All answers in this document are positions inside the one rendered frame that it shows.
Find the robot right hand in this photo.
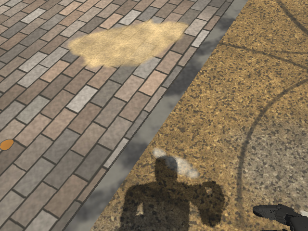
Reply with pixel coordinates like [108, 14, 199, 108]
[253, 204, 308, 231]

